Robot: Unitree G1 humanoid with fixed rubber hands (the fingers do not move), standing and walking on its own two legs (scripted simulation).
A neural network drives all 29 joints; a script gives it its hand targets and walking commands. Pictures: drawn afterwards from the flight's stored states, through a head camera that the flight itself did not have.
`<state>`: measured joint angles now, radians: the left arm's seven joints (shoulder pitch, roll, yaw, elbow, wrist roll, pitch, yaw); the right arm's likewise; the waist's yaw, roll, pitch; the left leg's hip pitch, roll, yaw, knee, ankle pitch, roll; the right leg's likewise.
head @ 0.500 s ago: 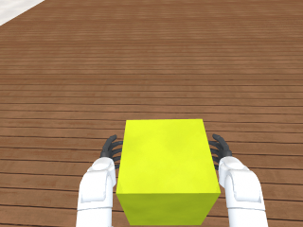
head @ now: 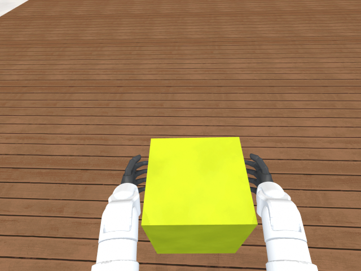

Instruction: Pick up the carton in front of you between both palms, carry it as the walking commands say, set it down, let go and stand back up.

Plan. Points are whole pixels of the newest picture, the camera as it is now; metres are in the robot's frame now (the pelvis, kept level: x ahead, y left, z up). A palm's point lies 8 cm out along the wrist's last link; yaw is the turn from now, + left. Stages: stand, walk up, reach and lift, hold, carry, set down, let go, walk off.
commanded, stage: carry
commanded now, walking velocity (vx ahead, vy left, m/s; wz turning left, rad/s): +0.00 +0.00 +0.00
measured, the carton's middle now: (195, 199) +0.30 +0.00 -0.04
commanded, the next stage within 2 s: hold in 0.98 s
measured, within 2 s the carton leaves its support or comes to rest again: neither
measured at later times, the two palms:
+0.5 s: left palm (122, 205) +0.25 +0.16 +0.05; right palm (266, 203) +0.25 -0.14 +0.05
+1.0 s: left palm (121, 211) +0.24 +0.16 +0.05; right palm (268, 209) +0.24 -0.14 +0.05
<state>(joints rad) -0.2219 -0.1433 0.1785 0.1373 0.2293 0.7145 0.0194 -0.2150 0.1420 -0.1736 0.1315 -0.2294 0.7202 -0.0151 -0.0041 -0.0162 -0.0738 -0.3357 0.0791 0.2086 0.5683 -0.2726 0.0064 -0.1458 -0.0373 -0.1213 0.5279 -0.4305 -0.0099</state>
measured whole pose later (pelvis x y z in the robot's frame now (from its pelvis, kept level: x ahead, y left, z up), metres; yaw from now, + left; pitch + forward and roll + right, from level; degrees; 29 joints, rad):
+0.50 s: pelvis -0.04 +0.01 +0.00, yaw +0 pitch +1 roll +0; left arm -0.25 -0.15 0.20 0.20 0.24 0.73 0.02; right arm -0.24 0.15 -0.20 0.19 -0.24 0.74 -0.01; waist 0.00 -0.01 -0.10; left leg -0.35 0.08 0.21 0.51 -0.18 0.02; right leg -0.18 -0.03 -0.13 0.52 -0.36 -0.01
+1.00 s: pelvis -0.06 +0.01 +0.00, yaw +0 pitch +1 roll +0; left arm -0.25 -0.15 0.20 0.18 0.24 0.74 0.02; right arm -0.24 0.15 -0.20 0.18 -0.24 0.73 -0.01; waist 0.00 -0.01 -0.07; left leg -0.35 0.08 0.20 0.49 -0.15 0.03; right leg -0.19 -0.03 -0.13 0.52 -0.34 -0.02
